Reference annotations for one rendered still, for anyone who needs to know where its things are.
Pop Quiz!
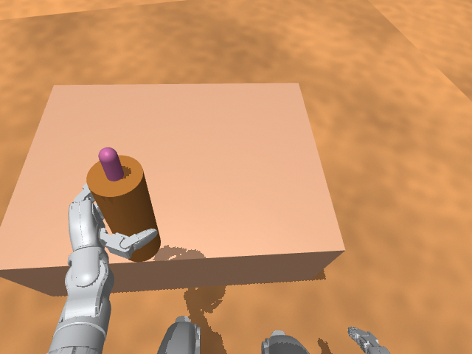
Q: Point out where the right robot hand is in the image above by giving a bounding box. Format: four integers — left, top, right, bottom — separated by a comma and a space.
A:
347, 327, 391, 354

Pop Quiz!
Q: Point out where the left robot hand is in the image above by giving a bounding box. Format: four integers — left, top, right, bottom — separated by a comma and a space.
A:
69, 183, 158, 259

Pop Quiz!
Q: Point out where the bottle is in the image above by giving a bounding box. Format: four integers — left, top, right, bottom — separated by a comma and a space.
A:
86, 147, 161, 262

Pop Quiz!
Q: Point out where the left robot arm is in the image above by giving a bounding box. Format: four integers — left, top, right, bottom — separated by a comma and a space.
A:
47, 246, 114, 354

